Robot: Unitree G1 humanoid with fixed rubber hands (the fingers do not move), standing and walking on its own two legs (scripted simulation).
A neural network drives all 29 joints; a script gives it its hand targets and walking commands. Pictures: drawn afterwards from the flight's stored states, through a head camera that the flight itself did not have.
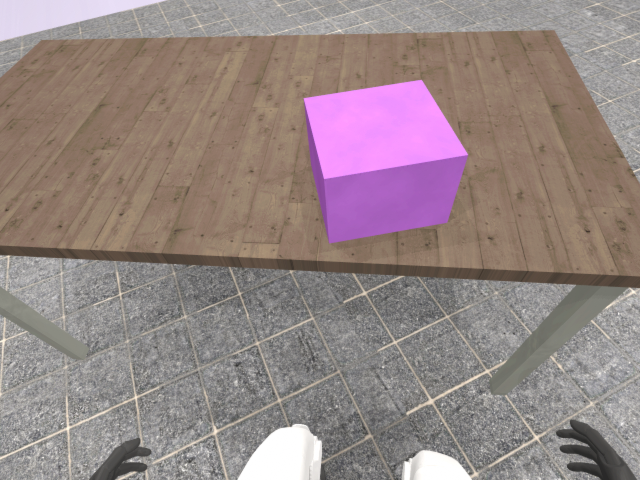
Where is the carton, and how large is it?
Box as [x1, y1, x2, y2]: [304, 80, 467, 242]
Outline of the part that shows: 421,80 304,98 311,166 329,242 431,225 447,221 467,154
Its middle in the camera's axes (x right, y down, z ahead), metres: +0.09 -0.12 +0.62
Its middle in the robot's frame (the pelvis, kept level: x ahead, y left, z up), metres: +0.55 -0.03 +0.05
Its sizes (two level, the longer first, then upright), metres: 0.195 0.189 0.142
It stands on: a table, 0.70 m high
